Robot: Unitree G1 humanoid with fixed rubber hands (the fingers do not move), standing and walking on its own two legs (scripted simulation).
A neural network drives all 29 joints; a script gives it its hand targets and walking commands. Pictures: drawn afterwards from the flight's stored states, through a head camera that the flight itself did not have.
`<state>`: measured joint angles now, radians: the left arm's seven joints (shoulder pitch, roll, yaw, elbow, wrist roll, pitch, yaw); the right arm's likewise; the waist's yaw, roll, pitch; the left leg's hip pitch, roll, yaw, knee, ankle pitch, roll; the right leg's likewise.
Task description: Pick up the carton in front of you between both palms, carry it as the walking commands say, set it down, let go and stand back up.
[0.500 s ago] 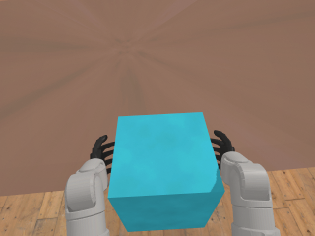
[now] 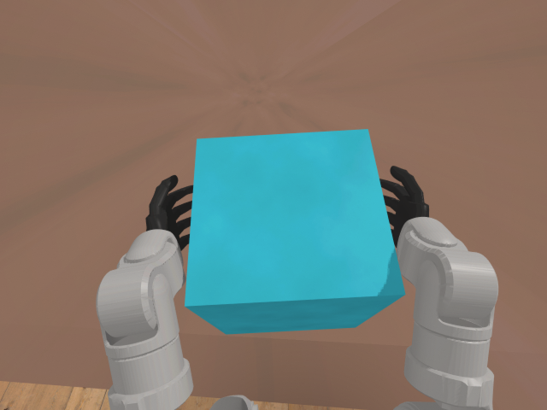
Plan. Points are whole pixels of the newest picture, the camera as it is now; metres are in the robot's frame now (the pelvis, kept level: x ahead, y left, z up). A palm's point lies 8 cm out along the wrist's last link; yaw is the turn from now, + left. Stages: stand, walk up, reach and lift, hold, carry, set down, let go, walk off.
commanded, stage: carry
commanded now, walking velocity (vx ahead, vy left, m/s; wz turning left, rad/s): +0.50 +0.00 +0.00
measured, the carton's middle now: (287, 246) +0.32 +0.01 +0.06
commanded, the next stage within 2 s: none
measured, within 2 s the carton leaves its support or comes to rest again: neither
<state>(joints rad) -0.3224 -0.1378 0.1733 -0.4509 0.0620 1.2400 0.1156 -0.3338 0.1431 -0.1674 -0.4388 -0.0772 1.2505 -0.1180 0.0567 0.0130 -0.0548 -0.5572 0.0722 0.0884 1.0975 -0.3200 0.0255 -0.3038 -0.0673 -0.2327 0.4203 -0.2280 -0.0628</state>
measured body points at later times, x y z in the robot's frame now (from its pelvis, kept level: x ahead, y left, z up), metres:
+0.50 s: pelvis +0.33 +0.04 +0.00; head +0.45 +0.03 +0.43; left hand +0.76 +0.15 +0.10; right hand +0.73 -0.15 +0.09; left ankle +0.32 +0.10 -0.74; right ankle +0.32 -0.09 -0.64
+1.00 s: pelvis +0.70 +0.00 +0.02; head +0.75 -0.01 +0.47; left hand +1.09 +0.18 +0.21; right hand +1.11 -0.12 +0.19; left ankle +0.83 +0.11 -0.67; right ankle +0.56 -0.07 -0.71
